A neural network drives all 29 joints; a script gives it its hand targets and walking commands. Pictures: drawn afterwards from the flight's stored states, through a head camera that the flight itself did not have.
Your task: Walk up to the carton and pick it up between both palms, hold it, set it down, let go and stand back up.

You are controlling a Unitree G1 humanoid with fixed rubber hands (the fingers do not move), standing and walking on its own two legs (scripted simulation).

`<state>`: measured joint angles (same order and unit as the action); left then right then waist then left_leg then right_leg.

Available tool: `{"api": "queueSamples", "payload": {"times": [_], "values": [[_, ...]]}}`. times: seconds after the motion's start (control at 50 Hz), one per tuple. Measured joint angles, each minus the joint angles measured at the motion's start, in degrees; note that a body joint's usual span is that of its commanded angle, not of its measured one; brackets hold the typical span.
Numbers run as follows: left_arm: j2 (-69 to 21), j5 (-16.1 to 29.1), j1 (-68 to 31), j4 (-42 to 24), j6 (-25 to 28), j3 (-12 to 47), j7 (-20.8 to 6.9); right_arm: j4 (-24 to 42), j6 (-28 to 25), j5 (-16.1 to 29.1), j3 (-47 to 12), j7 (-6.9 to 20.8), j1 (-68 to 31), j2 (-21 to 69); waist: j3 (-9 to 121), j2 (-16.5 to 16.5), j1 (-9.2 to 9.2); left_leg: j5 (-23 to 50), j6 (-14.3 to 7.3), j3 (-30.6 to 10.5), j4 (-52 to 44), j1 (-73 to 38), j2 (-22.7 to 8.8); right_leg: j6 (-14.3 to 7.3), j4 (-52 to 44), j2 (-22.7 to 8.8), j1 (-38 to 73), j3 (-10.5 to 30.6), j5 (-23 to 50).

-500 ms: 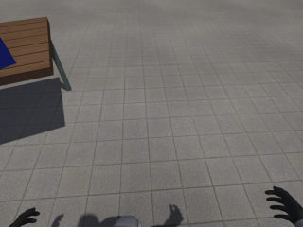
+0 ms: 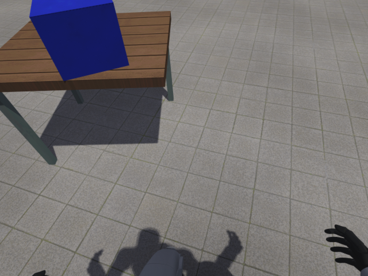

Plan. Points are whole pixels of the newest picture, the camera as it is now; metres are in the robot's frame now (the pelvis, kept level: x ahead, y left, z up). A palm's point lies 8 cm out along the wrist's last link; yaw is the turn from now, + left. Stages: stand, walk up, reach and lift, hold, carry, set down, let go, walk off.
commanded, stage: walk up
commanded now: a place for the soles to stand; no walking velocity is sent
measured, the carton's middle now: (83, 30) +0.98 +0.53 +0.07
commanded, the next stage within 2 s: none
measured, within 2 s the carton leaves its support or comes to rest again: neither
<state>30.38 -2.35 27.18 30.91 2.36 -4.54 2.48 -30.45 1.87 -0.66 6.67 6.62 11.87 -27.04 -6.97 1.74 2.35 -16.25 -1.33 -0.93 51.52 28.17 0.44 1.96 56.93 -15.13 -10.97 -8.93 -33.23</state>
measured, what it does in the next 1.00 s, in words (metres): walks ahead: right foot, then left foot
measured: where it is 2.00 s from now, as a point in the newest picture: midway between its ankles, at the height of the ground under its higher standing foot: (130, 209)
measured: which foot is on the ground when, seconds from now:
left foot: down 0.00-0.26, up 0.28-0.54, down 0.56-0.84, up 0.86-1.00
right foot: up 0.00-0.22, down 0.24-0.58, up 0.60-0.82, down 0.84-1.00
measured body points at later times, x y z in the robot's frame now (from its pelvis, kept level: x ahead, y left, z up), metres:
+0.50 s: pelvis +0.14 +0.08 +0.01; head +0.15 +0.06 +0.46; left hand +0.14 +0.43 -0.03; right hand +0.35 -0.22 -0.06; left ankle +0.24 +0.24 -0.66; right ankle +0.15 -0.09 -0.68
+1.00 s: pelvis +0.29 +0.19 +0.01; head +0.29 +0.16 +0.46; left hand +0.29 +0.53 -0.03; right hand +0.49 -0.11 -0.07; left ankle +0.33 +0.33 -0.63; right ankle +0.32 +0.06 -0.68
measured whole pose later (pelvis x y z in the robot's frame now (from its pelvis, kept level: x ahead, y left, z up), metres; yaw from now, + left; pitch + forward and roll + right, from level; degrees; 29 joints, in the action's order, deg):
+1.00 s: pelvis +0.29 +0.19 +0.01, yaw +14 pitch -7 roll -2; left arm 25.7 -2.2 26.5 29.1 4.2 -1.6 4.0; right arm -31.2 3.6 -1.8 6.9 3.7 17.7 -28.6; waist -5.6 5.8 -0.6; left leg -25.5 0.0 -3.8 71.1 33.3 -0.2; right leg 0.4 50.2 -3.5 -16.2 -5.9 -27.3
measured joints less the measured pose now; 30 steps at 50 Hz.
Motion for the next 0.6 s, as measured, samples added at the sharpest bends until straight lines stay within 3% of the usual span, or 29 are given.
{"api": "queueSamples", "payload": {"times": [0.04,0.1,0.18,0.26,0.3,0.34,0.4,0.46,0.54,0.58,0.6], "values": [[0.4,1.3,-1.94,-0.71,-0.98,-0.01,-0.57,-0.11,-0.12,0.63,-0.72,-1.33,-0.5,0.63,-0.18,-1.01,-0.16,-2.48,-1.18,0.5,1.05,-0.05,1.7,-1.74,9.97,3.28,-5.47,5.47,-1.79],[0.32,1.98,-4.67,-1.74,-0.56,0.61,-0.49,-0.34,0.45,0.38,-1.86,-3.09,0.05,1.56,-0.03,-2.64,-0.95,-3.41,-2.38,0.88,0.01,-1.6,3.81,-3.3,14.8,6.92,-11.9,7.86,-1.2],[-0.98,2.24,-5.36,-1.64,-0.28,1.78,-0.01,-0.51,0.62,-0.41,-2.08,-3.58,1.22,2.08,0.49,-2.98,-3.2,-5.06,-3.04,0.95,-0.71,-4.3,5.13,-3.76,5.55,9.72,-15.36,6.69,0.43],[-2.32,1.95,-3.68,-0.92,0.49,2.53,0.03,-1.34,1.56,-0.55,-1.2,-3.18,3.53,1.59,1.44,-0.62,-4.9,-11.59,-2.74,-0.6,3.71,-5.72,4.84,-4.64,-3.66,12.31,-12.97,4.68,10.54],[-3.06,1.32,-2.85,-0.88,0.82,2.78,0.74,-2.48,2.32,-0.79,-0.42,-3.13,5.14,1.53,2.3,0.72,-4.77,-16.63,-1.95,-3.64,9.8,-4.15,6.15,-3.65,-2.89,11.85,-11.64,3.25,8.69],[-4.18,0.67,-2.57,-0.93,1.42,2.84,1.62,-2.85,2.62,-1.06,0.05,-2.81,6.24,0.88,1.86,2.27,-4.11,-15.55,-0.8,-5.76,16.35,-1.45,6.62,-2.78,-3.84,11.1,-9.24,1.8,7.0],[-4.88,-0.37,-1.69,-1.04,2.11,2.72,2.05,-2.37,2.28,-1.51,0.59,-2.16,6.7,-0.11,0.7,3.86,-3.2,-12.64,0.84,-6.34,19.94,2.34,4.54,-1.1,-6.21,9.41,-5.32,0.16,6.32],[-4.08,-1.0,-0.5,-1.41,2.28,2.19,1.92,-1.17,2.1,-1.37,0.74,-1.51,5.77,-0.39,-0.39,4.06,-2.51,-9.58,1.49,-5.89,14.9,4.4,0.83,0.59,-8.4,7.21,-1.53,-1.17,5.5],[-1.35,-0.67,0.76,-2.19,1.45,1.48,1.31,0.41,1.26,-0.68,0.21,-0.54,3.32,-0.11,-1.11,2.26,-1.04,-4.42,0.07,-2.32,-0.72,1.66,-3.63,2.32,-9.0,3.41,2.32,-1.67,3.04],[-0.4,-0.18,1.05,-2.3,0.74,1.25,0.74,1.02,-0.04,-0.33,-0.03,-0.66,2.18,-0.68,-1.15,0.75,-0.3,2.13,0.44,-0.36,-3.65,0.06,-2.3,0.73,-4.92,0.42,1.64,-0.04,0.66],[-0.33,0.53,0.76,-2.13,0.22,1.2,0.3,1.31,-0.56,-0.1,-0.19,-1.1,1.56,-1.02,-1.14,0.52,-0.3,2.34,0.68,0.24,-1.52,0.77,-1.56,-0.28,-0.25,0.42,-0.22,2.21,-0.42]]}}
